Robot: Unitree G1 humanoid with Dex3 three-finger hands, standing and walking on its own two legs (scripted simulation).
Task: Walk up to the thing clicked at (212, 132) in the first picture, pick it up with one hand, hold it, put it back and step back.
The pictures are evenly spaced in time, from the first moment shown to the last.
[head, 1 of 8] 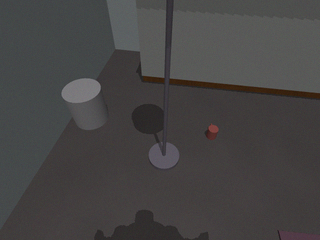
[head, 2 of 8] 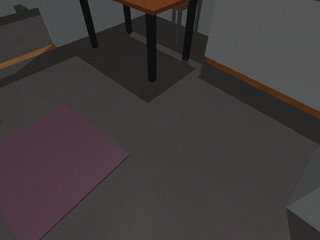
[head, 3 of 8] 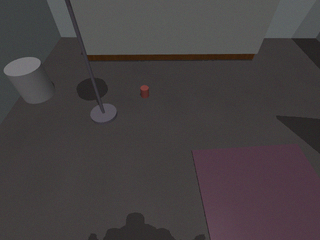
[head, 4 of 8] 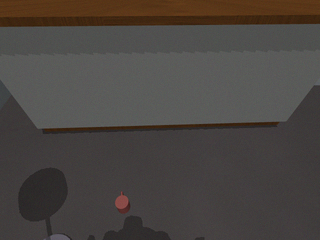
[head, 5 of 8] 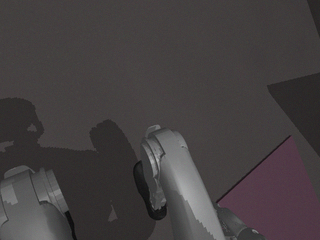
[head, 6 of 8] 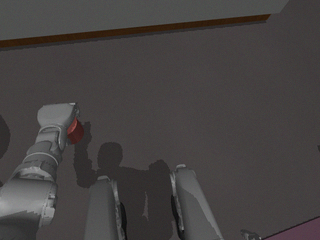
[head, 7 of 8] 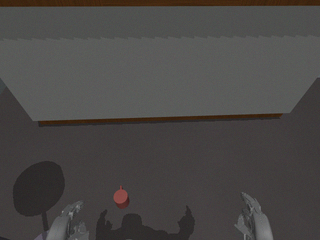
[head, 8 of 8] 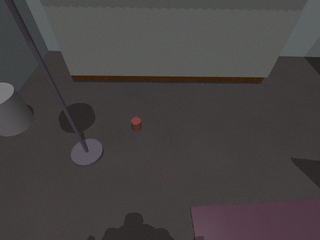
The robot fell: no
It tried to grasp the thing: yes
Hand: left
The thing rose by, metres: 0.66
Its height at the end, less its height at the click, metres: +0.00
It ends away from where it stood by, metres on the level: 0.01
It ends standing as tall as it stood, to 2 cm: yes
